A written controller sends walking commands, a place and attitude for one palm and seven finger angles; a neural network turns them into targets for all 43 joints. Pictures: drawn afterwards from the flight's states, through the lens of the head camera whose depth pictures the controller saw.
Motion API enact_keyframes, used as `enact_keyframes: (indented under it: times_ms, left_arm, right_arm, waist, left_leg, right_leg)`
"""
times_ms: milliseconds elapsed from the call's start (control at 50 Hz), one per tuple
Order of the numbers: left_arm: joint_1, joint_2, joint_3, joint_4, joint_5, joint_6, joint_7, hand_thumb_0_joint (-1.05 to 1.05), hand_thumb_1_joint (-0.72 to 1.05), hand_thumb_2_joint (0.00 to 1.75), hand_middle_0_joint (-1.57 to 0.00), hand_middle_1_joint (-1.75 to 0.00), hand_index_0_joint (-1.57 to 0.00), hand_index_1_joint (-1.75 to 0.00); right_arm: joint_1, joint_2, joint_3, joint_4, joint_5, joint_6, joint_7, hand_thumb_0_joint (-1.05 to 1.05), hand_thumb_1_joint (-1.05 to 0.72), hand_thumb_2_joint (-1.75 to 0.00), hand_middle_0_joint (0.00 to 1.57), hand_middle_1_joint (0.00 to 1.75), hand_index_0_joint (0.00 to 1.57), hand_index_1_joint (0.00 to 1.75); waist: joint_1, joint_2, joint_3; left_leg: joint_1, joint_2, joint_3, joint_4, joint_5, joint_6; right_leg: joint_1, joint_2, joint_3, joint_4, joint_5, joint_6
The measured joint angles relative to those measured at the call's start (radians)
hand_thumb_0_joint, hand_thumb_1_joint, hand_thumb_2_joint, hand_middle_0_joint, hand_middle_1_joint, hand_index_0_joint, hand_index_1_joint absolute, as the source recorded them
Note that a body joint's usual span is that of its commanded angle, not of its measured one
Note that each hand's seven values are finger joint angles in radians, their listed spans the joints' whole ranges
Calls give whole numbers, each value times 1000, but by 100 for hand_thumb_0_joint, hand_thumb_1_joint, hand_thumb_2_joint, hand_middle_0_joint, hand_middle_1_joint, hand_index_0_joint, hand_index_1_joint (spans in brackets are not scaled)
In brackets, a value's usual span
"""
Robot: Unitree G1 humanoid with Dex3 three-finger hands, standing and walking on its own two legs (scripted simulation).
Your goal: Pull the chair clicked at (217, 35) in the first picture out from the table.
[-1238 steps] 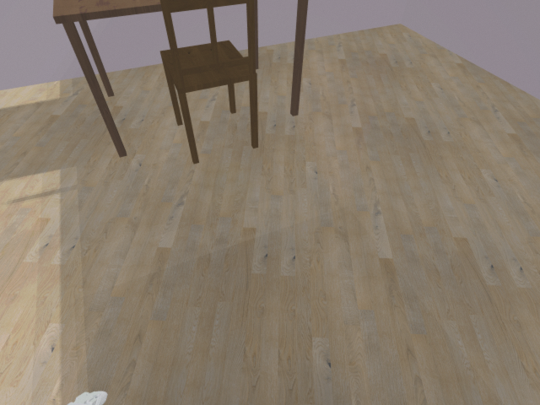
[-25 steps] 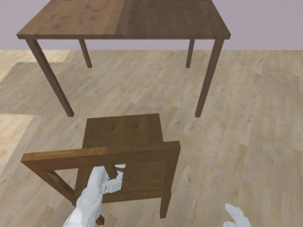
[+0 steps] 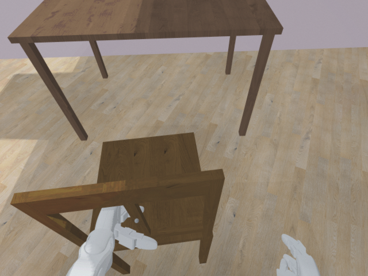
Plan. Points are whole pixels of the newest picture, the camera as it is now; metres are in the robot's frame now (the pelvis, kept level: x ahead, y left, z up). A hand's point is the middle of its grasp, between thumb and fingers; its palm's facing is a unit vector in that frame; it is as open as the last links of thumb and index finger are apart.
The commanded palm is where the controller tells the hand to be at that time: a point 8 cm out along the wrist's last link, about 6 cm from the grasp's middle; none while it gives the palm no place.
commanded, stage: open the thumb and straighten the fingers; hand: left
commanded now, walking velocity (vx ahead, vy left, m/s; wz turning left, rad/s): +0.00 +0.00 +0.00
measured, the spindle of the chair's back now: (139, 219) +0.27 +0.12 -0.08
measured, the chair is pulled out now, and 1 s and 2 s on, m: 0.58 0.58 0.58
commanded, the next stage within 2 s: draw the fingers out of the gap in 0.26 s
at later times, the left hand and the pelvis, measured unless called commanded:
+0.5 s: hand (130, 231) +0.23 +0.13 -0.04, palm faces -0.05 -0.99 -0.13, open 17.4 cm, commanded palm +0.21 +0.18 -0.02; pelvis +0.01 +0.00 -0.01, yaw +1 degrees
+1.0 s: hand (124, 272) +0.15 +0.13 -0.04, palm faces -0.02 -0.99 -0.11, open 17.5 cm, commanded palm +0.12 +0.18 -0.02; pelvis +0.01 +0.00 -0.03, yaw +2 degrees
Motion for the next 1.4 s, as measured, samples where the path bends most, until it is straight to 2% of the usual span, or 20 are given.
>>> enact_keyframes:
  times_ms: [220,300,380,600,800,980,1260,1280,1340,1400]
  left_arm:
    - [42,11,-3,-95,8,60,-10,0,-53,21,-9,-29,-10,-29]
    - [61,13,-10,-131,9,74,-7,-1,-54,20,-5,-14,-5,-14]
    - [72,14,-12,-152,12,86,-6,-1,-54,20,-2,-7,-2,-7]
    - [272,35,-16,-312,13,92,-7,-1,-54,20,0,-1,-1,-1]
    - [402,35,-47,-430,29,79,-1,-1,-54,20,0,0,0,0]
    - [511,28,-70,-510,47,84,-3,-1,-54,20,0,0,-1,0]
    - [694,26,-109,-631,77,54,-14,-1,-54,20,0,0,0,0]
    - [706,22,-103,-639,53,37,-16,-1,-54,20,0,0,-1,0]
    - [729,10,-75,-665,-8,-74,-26,-1,-54,20,0,0,-1,0]
    - [720,11,-40,-700,-36,-192,-34,-1,-54,20,0,0,-1,0]
  right_arm:
    - [-4,10,19,-33,-6,-16,-7,1,-90,-90,20,30,20,30]
    - [0,6,19,-40,-7,-18,-11,1,-90,-90,20,30,21,30]
    - [4,1,17,-45,-8,-14,-15,1,-90,-90,20,30,20,30]
    - [31,5,11,-82,-6,-13,-23,1,-90,-90,20,30,20,30]
    - [21,20,11,-89,-7,-33,-35,1,-90,-90,20,30,20,30]
    - [11,41,12,-120,-6,-24,-39,1,-90,-90,20,30,20,30]
    - [14,50,-6,-163,0,-11,-49,1,-90,-90,20,30,20,30]
    - [14,52,-8,-163,1,-13,-50,1,-90,-90,20,30,20,30]
    - [16,58,-15,-152,5,-36,-48,1,-90,-90,20,30,20,30]
    - [13,60,-24,-132,9,-51,-39,1,-90,-90,20,30,20,30]
  waist:
    - [8,0,-19]
    - [7,0,-24]
    - [5,-3,-27]
    - [-1,-5,-42]
    - [7,-1,-55]
    - [17,-1,-74]
    - [33,0,-101]
    - [34,-2,-103]
    - [42,-11,-105]
    - [53,-12,-102]
  left_leg:
    - [-52,-4,-16,65,-36,-1]
    - [-63,-4,-21,80,-45,-1]
    - [-73,-5,-24,92,-51,-1]
    - [-97,-1,-27,125,-71,-1]
    - [-132,-6,-41,171,-89,1]
    - [-153,-8,-42,203,-103,3]
    - [-202,-8,-47,264,-128,5]
    - [-207,-7,-48,269,-130,5]
    - [-234,-5,-52,295,-138,1]
    - [-257,-3,-58,323,-146,-2]
  right_leg:
    - [-41,-5,-15,56,-38,0]
    - [-48,-5,-20,67,-46,0]
    - [-56,-6,-22,77,-52,0]
    - [-76,-3,-25,103,-69,0]
    - [-100,-8,-37,139,-86,2]
    - [-119,-10,-38,169,-100,3]
    - [-163,-10,-41,221,-123,5]
    - [-168,-9,-41,226,-124,4]
    - [-193,-7,-44,250,-131,2]
    - [-212,-5,-50,274,-139,-1]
